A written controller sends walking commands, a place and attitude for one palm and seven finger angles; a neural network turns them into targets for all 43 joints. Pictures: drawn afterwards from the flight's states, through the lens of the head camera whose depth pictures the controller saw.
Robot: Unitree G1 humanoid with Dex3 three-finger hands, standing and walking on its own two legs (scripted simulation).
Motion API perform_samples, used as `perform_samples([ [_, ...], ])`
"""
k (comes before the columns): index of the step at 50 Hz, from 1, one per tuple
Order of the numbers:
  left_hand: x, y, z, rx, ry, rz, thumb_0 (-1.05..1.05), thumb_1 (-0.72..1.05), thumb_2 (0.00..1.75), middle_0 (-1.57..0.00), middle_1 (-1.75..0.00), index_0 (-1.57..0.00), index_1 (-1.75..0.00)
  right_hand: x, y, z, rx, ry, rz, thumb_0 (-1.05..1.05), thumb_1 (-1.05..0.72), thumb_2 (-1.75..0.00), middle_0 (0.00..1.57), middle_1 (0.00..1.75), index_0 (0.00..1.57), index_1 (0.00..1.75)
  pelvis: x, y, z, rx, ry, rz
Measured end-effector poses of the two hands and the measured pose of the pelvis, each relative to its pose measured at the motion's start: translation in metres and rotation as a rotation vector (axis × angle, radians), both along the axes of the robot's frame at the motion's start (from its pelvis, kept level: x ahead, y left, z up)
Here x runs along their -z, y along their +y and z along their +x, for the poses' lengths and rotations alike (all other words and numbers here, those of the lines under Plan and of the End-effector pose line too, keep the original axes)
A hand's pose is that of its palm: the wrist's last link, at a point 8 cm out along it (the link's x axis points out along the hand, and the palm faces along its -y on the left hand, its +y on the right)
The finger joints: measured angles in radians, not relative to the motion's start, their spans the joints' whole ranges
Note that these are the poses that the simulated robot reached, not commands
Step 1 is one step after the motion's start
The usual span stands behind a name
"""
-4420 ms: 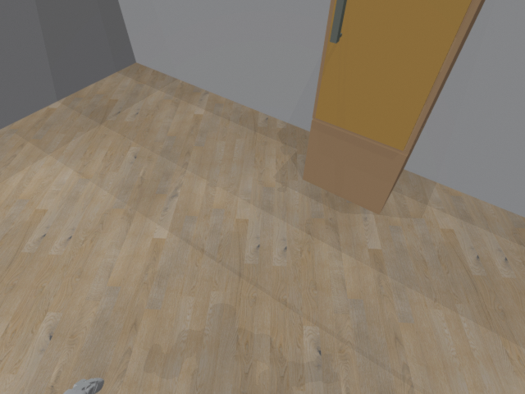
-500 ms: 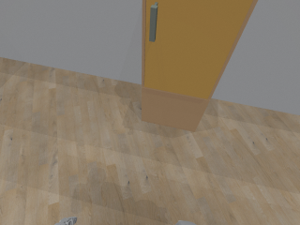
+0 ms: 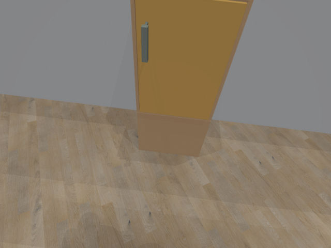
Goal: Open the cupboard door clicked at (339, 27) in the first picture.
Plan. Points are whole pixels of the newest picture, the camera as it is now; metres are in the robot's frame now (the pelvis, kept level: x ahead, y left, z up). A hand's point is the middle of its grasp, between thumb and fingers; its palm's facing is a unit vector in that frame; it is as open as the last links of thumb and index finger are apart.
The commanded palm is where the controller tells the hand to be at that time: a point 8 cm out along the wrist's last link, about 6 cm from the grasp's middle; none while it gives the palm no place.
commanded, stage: take the last steps up to it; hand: left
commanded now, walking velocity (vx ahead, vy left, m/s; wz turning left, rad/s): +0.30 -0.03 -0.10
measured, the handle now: (145, 42) +0.83 +0.13 +0.09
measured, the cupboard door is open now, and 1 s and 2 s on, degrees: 0 0 0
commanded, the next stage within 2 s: come to a stop and stand still in 0.62 s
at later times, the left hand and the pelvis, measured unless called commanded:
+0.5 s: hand (131, 215) +0.24 +0.11 -0.16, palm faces -0.05 -0.98 -0.18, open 7.4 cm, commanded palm none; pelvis +0.14 -0.05 +0.00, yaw -2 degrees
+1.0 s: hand (121, 213) +0.25 +0.14 -0.18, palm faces +0.00 -0.98 -0.18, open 7.4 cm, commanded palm none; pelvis +0.26 -0.03 +0.01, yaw -4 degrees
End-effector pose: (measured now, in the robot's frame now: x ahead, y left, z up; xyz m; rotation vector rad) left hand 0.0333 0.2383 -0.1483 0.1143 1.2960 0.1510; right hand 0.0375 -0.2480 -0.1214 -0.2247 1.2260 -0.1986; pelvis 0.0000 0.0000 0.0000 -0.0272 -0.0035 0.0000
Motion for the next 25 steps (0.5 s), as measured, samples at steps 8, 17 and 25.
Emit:
perform_samples([
  [8, -0.016, 0.007, 0.029, 0.041, 0.040, -0.012, 0.01, 0.91, 0.90, -0.20, -0.30, -0.20, -0.29, -0.012, 0.029, -0.040, 0.097, 0.141, 0.045, 0.00, -0.90, -0.89, 0.20, 0.30, 0.20, 0.30, -0.019, 0.006, 0.034, 0.029, 0.008, -0.004],
  [17, -0.015, -0.031, 0.118, 0.133, 0.038, -0.006, 0.01, 0.91, 0.90, -0.20, -0.29, -0.19, -0.29, -0.002, 0.041, -0.068, 0.230, 0.348, 0.140, 0.00, -0.90, -0.89, 0.20, 0.30, 0.20, 0.30, -0.012, -0.017, 0.087, 0.064, 0.018, 0.027],
  [25, -0.014, -0.079, 0.206, 0.120, -0.119, 0.007, 0.01, 0.91, 0.90, -0.20, -0.30, -0.20, -0.29, 0.019, 0.006, -0.017, 0.223, 0.425, 0.187, 0.00, -0.91, -0.89, 0.20, 0.30, 0.20, 0.30, 0.001, -0.054, 0.144, 0.042, 0.006, 0.027],
])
